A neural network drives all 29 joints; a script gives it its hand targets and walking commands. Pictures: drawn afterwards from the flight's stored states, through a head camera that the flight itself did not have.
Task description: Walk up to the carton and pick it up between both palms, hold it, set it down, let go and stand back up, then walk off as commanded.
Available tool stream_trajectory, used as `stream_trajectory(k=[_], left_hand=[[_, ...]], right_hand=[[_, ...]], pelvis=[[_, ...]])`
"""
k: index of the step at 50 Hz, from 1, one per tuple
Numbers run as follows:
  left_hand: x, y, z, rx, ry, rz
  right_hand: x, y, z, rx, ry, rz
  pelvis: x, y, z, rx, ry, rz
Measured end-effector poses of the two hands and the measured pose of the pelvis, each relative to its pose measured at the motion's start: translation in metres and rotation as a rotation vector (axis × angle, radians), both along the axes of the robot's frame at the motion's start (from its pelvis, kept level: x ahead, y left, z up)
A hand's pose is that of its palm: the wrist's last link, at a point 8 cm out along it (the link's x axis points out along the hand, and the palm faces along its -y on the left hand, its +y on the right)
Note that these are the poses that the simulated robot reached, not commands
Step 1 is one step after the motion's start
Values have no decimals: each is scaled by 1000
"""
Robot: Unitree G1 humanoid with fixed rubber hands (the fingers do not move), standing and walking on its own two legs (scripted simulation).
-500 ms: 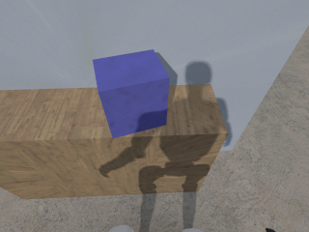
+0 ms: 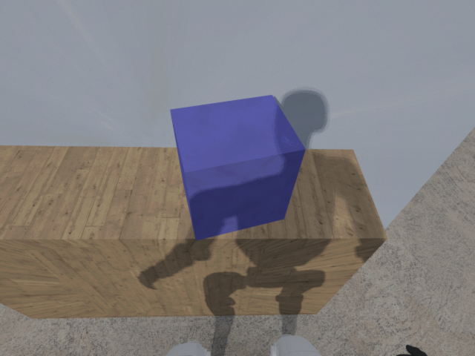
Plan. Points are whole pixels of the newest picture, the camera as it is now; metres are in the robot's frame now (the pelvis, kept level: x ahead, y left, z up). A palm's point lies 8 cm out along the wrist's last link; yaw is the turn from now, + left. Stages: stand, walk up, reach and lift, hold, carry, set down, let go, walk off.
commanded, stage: walk up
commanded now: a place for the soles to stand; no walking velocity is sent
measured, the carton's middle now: (232, 169) +0.46 +0.02 +0.01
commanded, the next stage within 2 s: reach and lift in 1.34 s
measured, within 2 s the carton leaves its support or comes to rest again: neither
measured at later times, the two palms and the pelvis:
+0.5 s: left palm out of the picture +0.06 +0.30 -0.10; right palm out of the picture +0.11 -0.32 -0.10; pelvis +0.01 -0.02 +0.00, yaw +0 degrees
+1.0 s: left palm out of the picture +0.07 +0.30 -0.09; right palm out of the picture +0.12 -0.32 -0.10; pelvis +0.02 -0.02 +0.00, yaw +0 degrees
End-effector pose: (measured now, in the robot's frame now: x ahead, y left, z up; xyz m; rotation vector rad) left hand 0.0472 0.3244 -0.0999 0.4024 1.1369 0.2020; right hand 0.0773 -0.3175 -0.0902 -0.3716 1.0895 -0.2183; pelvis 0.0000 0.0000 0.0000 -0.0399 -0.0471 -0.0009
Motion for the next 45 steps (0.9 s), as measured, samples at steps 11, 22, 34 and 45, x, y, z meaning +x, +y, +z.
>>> stream_trajectory(k=[11, 22, 34, 45], left_hand=[[5, -15, 5, 23, 27, -5], [11, -23, 4, 15, 28, -19], [10, -23, 4, 15, 25, -19], [15, -22, 5, 17, 31, -14]], right_hand=[[25, -3, -14, 47, 10, 28], [36, -5, -13, 50, -6, 38], [36, -4, -13, 53, -8, 40], [40, -4, -14, 58, 4, 41]], pelvis=[[10, -13, -2, 25, 7, 8], [13, -16, -1, 28, 10, 6], [11, -16, -1, 28, 8, 6], [17, -16, -1, 28, 16, 6]])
